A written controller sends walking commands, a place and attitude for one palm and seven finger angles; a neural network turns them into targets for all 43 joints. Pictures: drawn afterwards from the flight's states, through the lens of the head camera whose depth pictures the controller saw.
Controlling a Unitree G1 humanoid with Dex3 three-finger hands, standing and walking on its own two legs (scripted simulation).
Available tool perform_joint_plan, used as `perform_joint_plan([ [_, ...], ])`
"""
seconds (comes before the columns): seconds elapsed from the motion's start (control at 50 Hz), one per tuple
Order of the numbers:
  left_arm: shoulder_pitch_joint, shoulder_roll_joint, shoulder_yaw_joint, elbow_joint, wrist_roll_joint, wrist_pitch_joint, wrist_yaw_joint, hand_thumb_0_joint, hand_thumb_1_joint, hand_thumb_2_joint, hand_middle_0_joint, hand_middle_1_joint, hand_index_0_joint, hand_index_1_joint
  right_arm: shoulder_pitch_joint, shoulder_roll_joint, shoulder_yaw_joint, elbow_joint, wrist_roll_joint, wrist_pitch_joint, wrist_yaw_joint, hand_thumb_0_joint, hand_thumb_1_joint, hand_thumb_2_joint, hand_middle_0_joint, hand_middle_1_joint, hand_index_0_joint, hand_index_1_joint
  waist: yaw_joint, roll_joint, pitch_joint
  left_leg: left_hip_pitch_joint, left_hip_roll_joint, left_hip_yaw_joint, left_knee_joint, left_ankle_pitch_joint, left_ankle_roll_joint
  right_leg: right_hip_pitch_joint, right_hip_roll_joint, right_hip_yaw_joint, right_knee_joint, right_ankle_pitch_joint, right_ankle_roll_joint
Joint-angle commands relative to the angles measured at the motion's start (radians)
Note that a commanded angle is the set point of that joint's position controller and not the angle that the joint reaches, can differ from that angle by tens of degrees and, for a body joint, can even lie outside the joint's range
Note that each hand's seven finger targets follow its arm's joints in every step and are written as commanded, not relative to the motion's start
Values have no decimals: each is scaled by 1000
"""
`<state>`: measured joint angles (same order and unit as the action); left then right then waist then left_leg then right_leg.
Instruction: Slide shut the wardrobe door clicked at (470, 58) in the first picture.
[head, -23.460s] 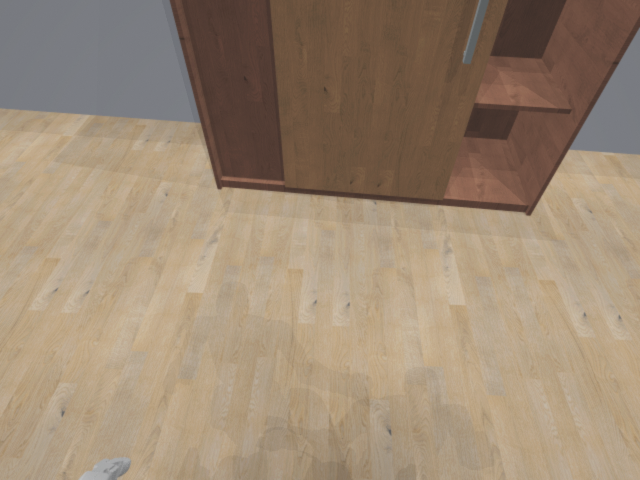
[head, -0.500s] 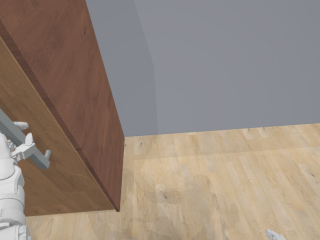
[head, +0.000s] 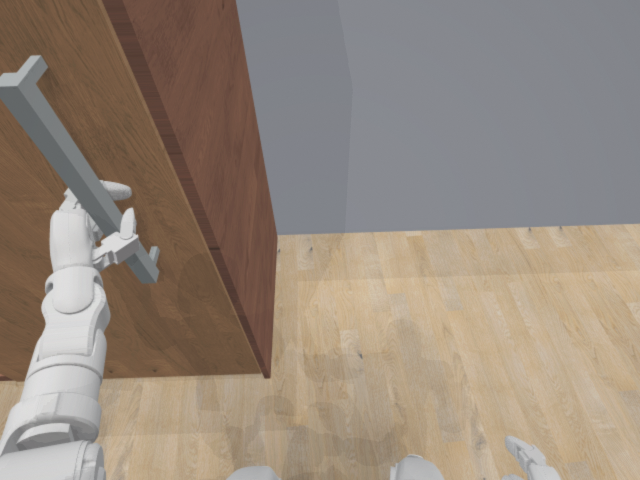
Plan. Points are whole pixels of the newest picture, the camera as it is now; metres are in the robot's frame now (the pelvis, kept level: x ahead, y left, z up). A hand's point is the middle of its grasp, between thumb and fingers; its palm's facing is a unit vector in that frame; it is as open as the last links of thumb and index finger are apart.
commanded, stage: stop walking and hold the door there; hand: left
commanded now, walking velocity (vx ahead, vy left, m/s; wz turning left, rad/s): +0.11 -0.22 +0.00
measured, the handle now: (105, 194) +0.42 +0.30 +0.11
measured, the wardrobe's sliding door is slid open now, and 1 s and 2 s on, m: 0.00 0.00 0.00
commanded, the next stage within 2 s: loosen the grip on the handle in 0.76 s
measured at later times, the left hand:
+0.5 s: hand (128, 236) +0.37 +0.27 +0.08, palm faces +0.35 -0.91 -0.24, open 5.7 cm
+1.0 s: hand (124, 235) +0.37 +0.27 +0.09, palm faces +0.35 -0.92 -0.18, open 6.2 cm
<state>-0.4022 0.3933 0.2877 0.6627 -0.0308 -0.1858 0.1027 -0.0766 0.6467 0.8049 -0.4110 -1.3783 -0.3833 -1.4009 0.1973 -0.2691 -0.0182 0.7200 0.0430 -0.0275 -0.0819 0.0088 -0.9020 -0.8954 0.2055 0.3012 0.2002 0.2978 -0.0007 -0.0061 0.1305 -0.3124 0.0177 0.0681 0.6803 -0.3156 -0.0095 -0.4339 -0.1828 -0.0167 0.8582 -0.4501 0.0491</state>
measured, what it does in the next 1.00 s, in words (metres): steps on the spot: right foot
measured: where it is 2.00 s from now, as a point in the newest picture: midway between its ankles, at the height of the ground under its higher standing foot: outside the picture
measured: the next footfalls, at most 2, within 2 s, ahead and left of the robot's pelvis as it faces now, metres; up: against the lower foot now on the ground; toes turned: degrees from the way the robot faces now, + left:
right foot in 0.08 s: +0.06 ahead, -0.09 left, +0.00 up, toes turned -3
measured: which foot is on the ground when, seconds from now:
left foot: down 0.00-1.00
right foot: up 0.00-0.06, down 0.08-1.00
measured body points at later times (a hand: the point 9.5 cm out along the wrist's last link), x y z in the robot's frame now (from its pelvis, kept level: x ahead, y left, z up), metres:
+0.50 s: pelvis +0.01 +0.03 +0.02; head +0.04 +0.02 +0.47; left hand +0.35 +0.32 +0.10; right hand +0.15 -0.22 -0.08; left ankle +0.02 +0.13 -0.71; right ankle +0.02 -0.09 -0.71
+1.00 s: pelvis +0.00 +0.01 +0.02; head +0.01 +0.02 +0.47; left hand +0.35 +0.32 +0.10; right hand +0.11 -0.26 -0.08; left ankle +0.02 +0.13 -0.71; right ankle +0.02 -0.09 -0.71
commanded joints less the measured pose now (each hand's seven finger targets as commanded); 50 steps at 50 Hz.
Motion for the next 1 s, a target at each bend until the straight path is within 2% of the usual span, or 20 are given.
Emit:
perform_joint_plan([
  [0.0,-289,157,-26,-295,0,-48,-1,0,900,900,-450,-1400,-450,-1400,-40,-113,-30,-140,4,-58,-1,0,-900,-900,200,300,200,300,-5,120,-328,241,211,-216,-193,490,184,48,131,-80,-56,-18,-22],
  [0.04,-263,160,-25,-303,10,-33,5,0,900,900,-450,-1400,-450,-1400,-39,-118,-21,-142,1,-66,5,0,-900,-900,200,300,200,300,4,88,-368,233,153,-118,-89,475,105,225,129,-56,-380,248,-36],
  [0.08,-287,191,-22,-278,17,-17,14,0,900,900,-450,-1400,-450,-1400,-36,-87,-3,-139,-5,-69,1,0,-900,-900,200,300,200,300,-38,-99,-365,19,27,-11,-31,59,8,376,-86,249,-473,489,-135],
  [0.1,-241,239,50,-187,4,-5,25,0,900,900,-450,-1400,-450,-1400,11,-107,-22,-110,-1,-70,-7,0,-900,-900,200,300,200,300,-20,-249,-345,5,2,-44,-22,-90,-2,345,-95,237,-489,420,-161],
  [0.12,-209,172,-12,-159,-9,10,19,0,900,900,-450,-1400,-450,-1400,4,-110,-19,-102,-1,-66,-12,0,-900,-900,200,300,200,300,-19,-302,-306,8,9,-63,-45,-94,2,323,-78,210,-488,406,-164],
  [0.16,-274,158,-24,-227,2,-2,19,0,900,900,-450,-1400,-450,-1400,-18,-103,0,-100,-12,-75,-18,0,-900,-900,200,300,200,300,-24,-134,-332,135,44,-57,-244,125,14,290,-9,102,-396,433,-115],
  [0.2,-251,88,-84,-261,14,-23,16,0,900,900,-450,-1400,-450,-1400,-34,-108,1,-113,-19,-72,-17,0,-900,-900,200,300,200,300,-16,157,-330,245,172,-177,-332,259,46,163,114,-2,-308,238,-46],
  [0.22,-242,89,-89,-273,12,-24,19,0,900,900,-450,-1400,-450,-1400,-41,-107,5,-118,-20,-69,-17,0,-900,-900,200,300,200,300,-17,233,-296,250,213,-251,-384,265,68,123,143,-15,-256,178,-40],
  [0.26,-211,79,-87,-275,18,-24,24,0,900,900,-450,-1400,-450,-1400,-30,-94,7,-126,-29,-70,-13,0,-900,-900,200,300,200,300,-11,165,-260,264,243,-280,-397,392,90,100,156,-11,-245,89,-45],
  [0.32,-163,113,-61,-288,21,-14,26,0,900,900,-450,-1400,-450,-1400,-22,-105,3,-130,-26,-72,-6,0,-900,-900,200,300,200,300,-13,132,-322,360,197,-156,-267,708,51,154,150,-12,-384,283,-53],
  [0.36,-167,88,-85,-307,22,-13,19,0,900,900,-450,-1400,-450,-1400,-33,-97,5,-147,-25,-71,-4,0,-900,-900,200,300,200,300,-15,177,-321,263,174,-114,-276,576,16,230,133,7,-407,370,-59],
  [0.44,-128,94,-71,-262,3,-7,22,0,900,900,-450,-1400,-450,-1400,-24,-104,-7,-147,-13,-65,-17,0,-900,-900,200,300,200,300,-16,40,-339,202,136,-80,-270,363,16,272,107,65,-435,489,-65],
  [0.74,-125,210,19,-136,0,-6,30,0,900,900,-450,-1400,-450,-1400,-18,-124,-18,-127,-5,-35,-41,0,-900,-900,200,300,200,300,-15,44,-334,193,104,-50,-275,279,24,258,85,88,-499,464,-62],
  [0.82,-149,185,-10,-120,-4,-11,24,0,900,900,-450,-1400,-450,-1400,-18,-125,-18,-124,-1,-32,-43,0,-900,-900,200,300,200,300,-21,43,-317,200,102,-53,-283,261,26,235,90,85,-517,412,-60],
  [0.84,-777,860,492,-434,125,-59,6,0,900,900,-450,-1400,-450,-1400,85,-163,-102,-188,-39,-43,-1,0,-900,-900,200,300,200,300,40,-188,-208,109,118,-4,-220,249,63,178,112,108,-544,484,-21],
  [0.86,-499,187,29,51,98,73,-77,0,779,842,-450,-1400,-450,-1400,-55,-130,-53,-192,-56,-99,4,0,-900,-900,200,300,200,300,-54,-141,-491,97,-26,35,-285,513,63,373,176,-2,-334,818,-90],
  [0.88,-319,188,154,-120,32,69,-87,0,658,783,-450,-1400,-450,-1400,24,-142,-78,-175,-12,-120,0,0,-900,-900,200,300,200,300,6,-102,-514,134,2,-10,-200,585,44,281,161,-45,-328,713,-74],
  [0.92,-253,251,176,-178,1,53,-70,0,417,667,-450,-1400,-450,-1400,-10,-136,-57,-160,-18,-115,-7,0,-900,-900,200,300,200,300,48,245,-486,175,-16,16,-195,389,16,227,165,-15,-372,475,-77],
  [0.94,-305,196,85,-252,9,48,-48,0,296,608,-450,-1400,-450,-1400,-22,-129,-45,-173,-22,-122,-3,0,-900,-900,200,300,200,300,20,225,-427,123,-18,10,-197,251,19,175,161,-17,-389,359,-75],
  [0.98,-306,181,44,-220,36,36,-5,0,54,492,-450,-1400,-450,-1400,-13,-126,-32,-179,-18,-132,-3,0,-900,-900,200,300,200,300,1,77,-369,37,-16,-10,-208,45,35,99,162,-3,-413,141,-68],
])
